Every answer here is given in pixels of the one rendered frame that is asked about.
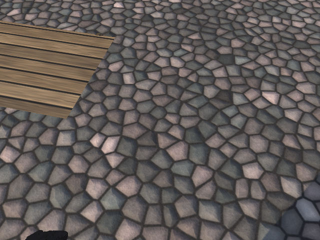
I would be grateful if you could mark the left robot hand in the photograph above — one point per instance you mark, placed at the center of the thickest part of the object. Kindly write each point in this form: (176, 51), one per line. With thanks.
(48, 235)

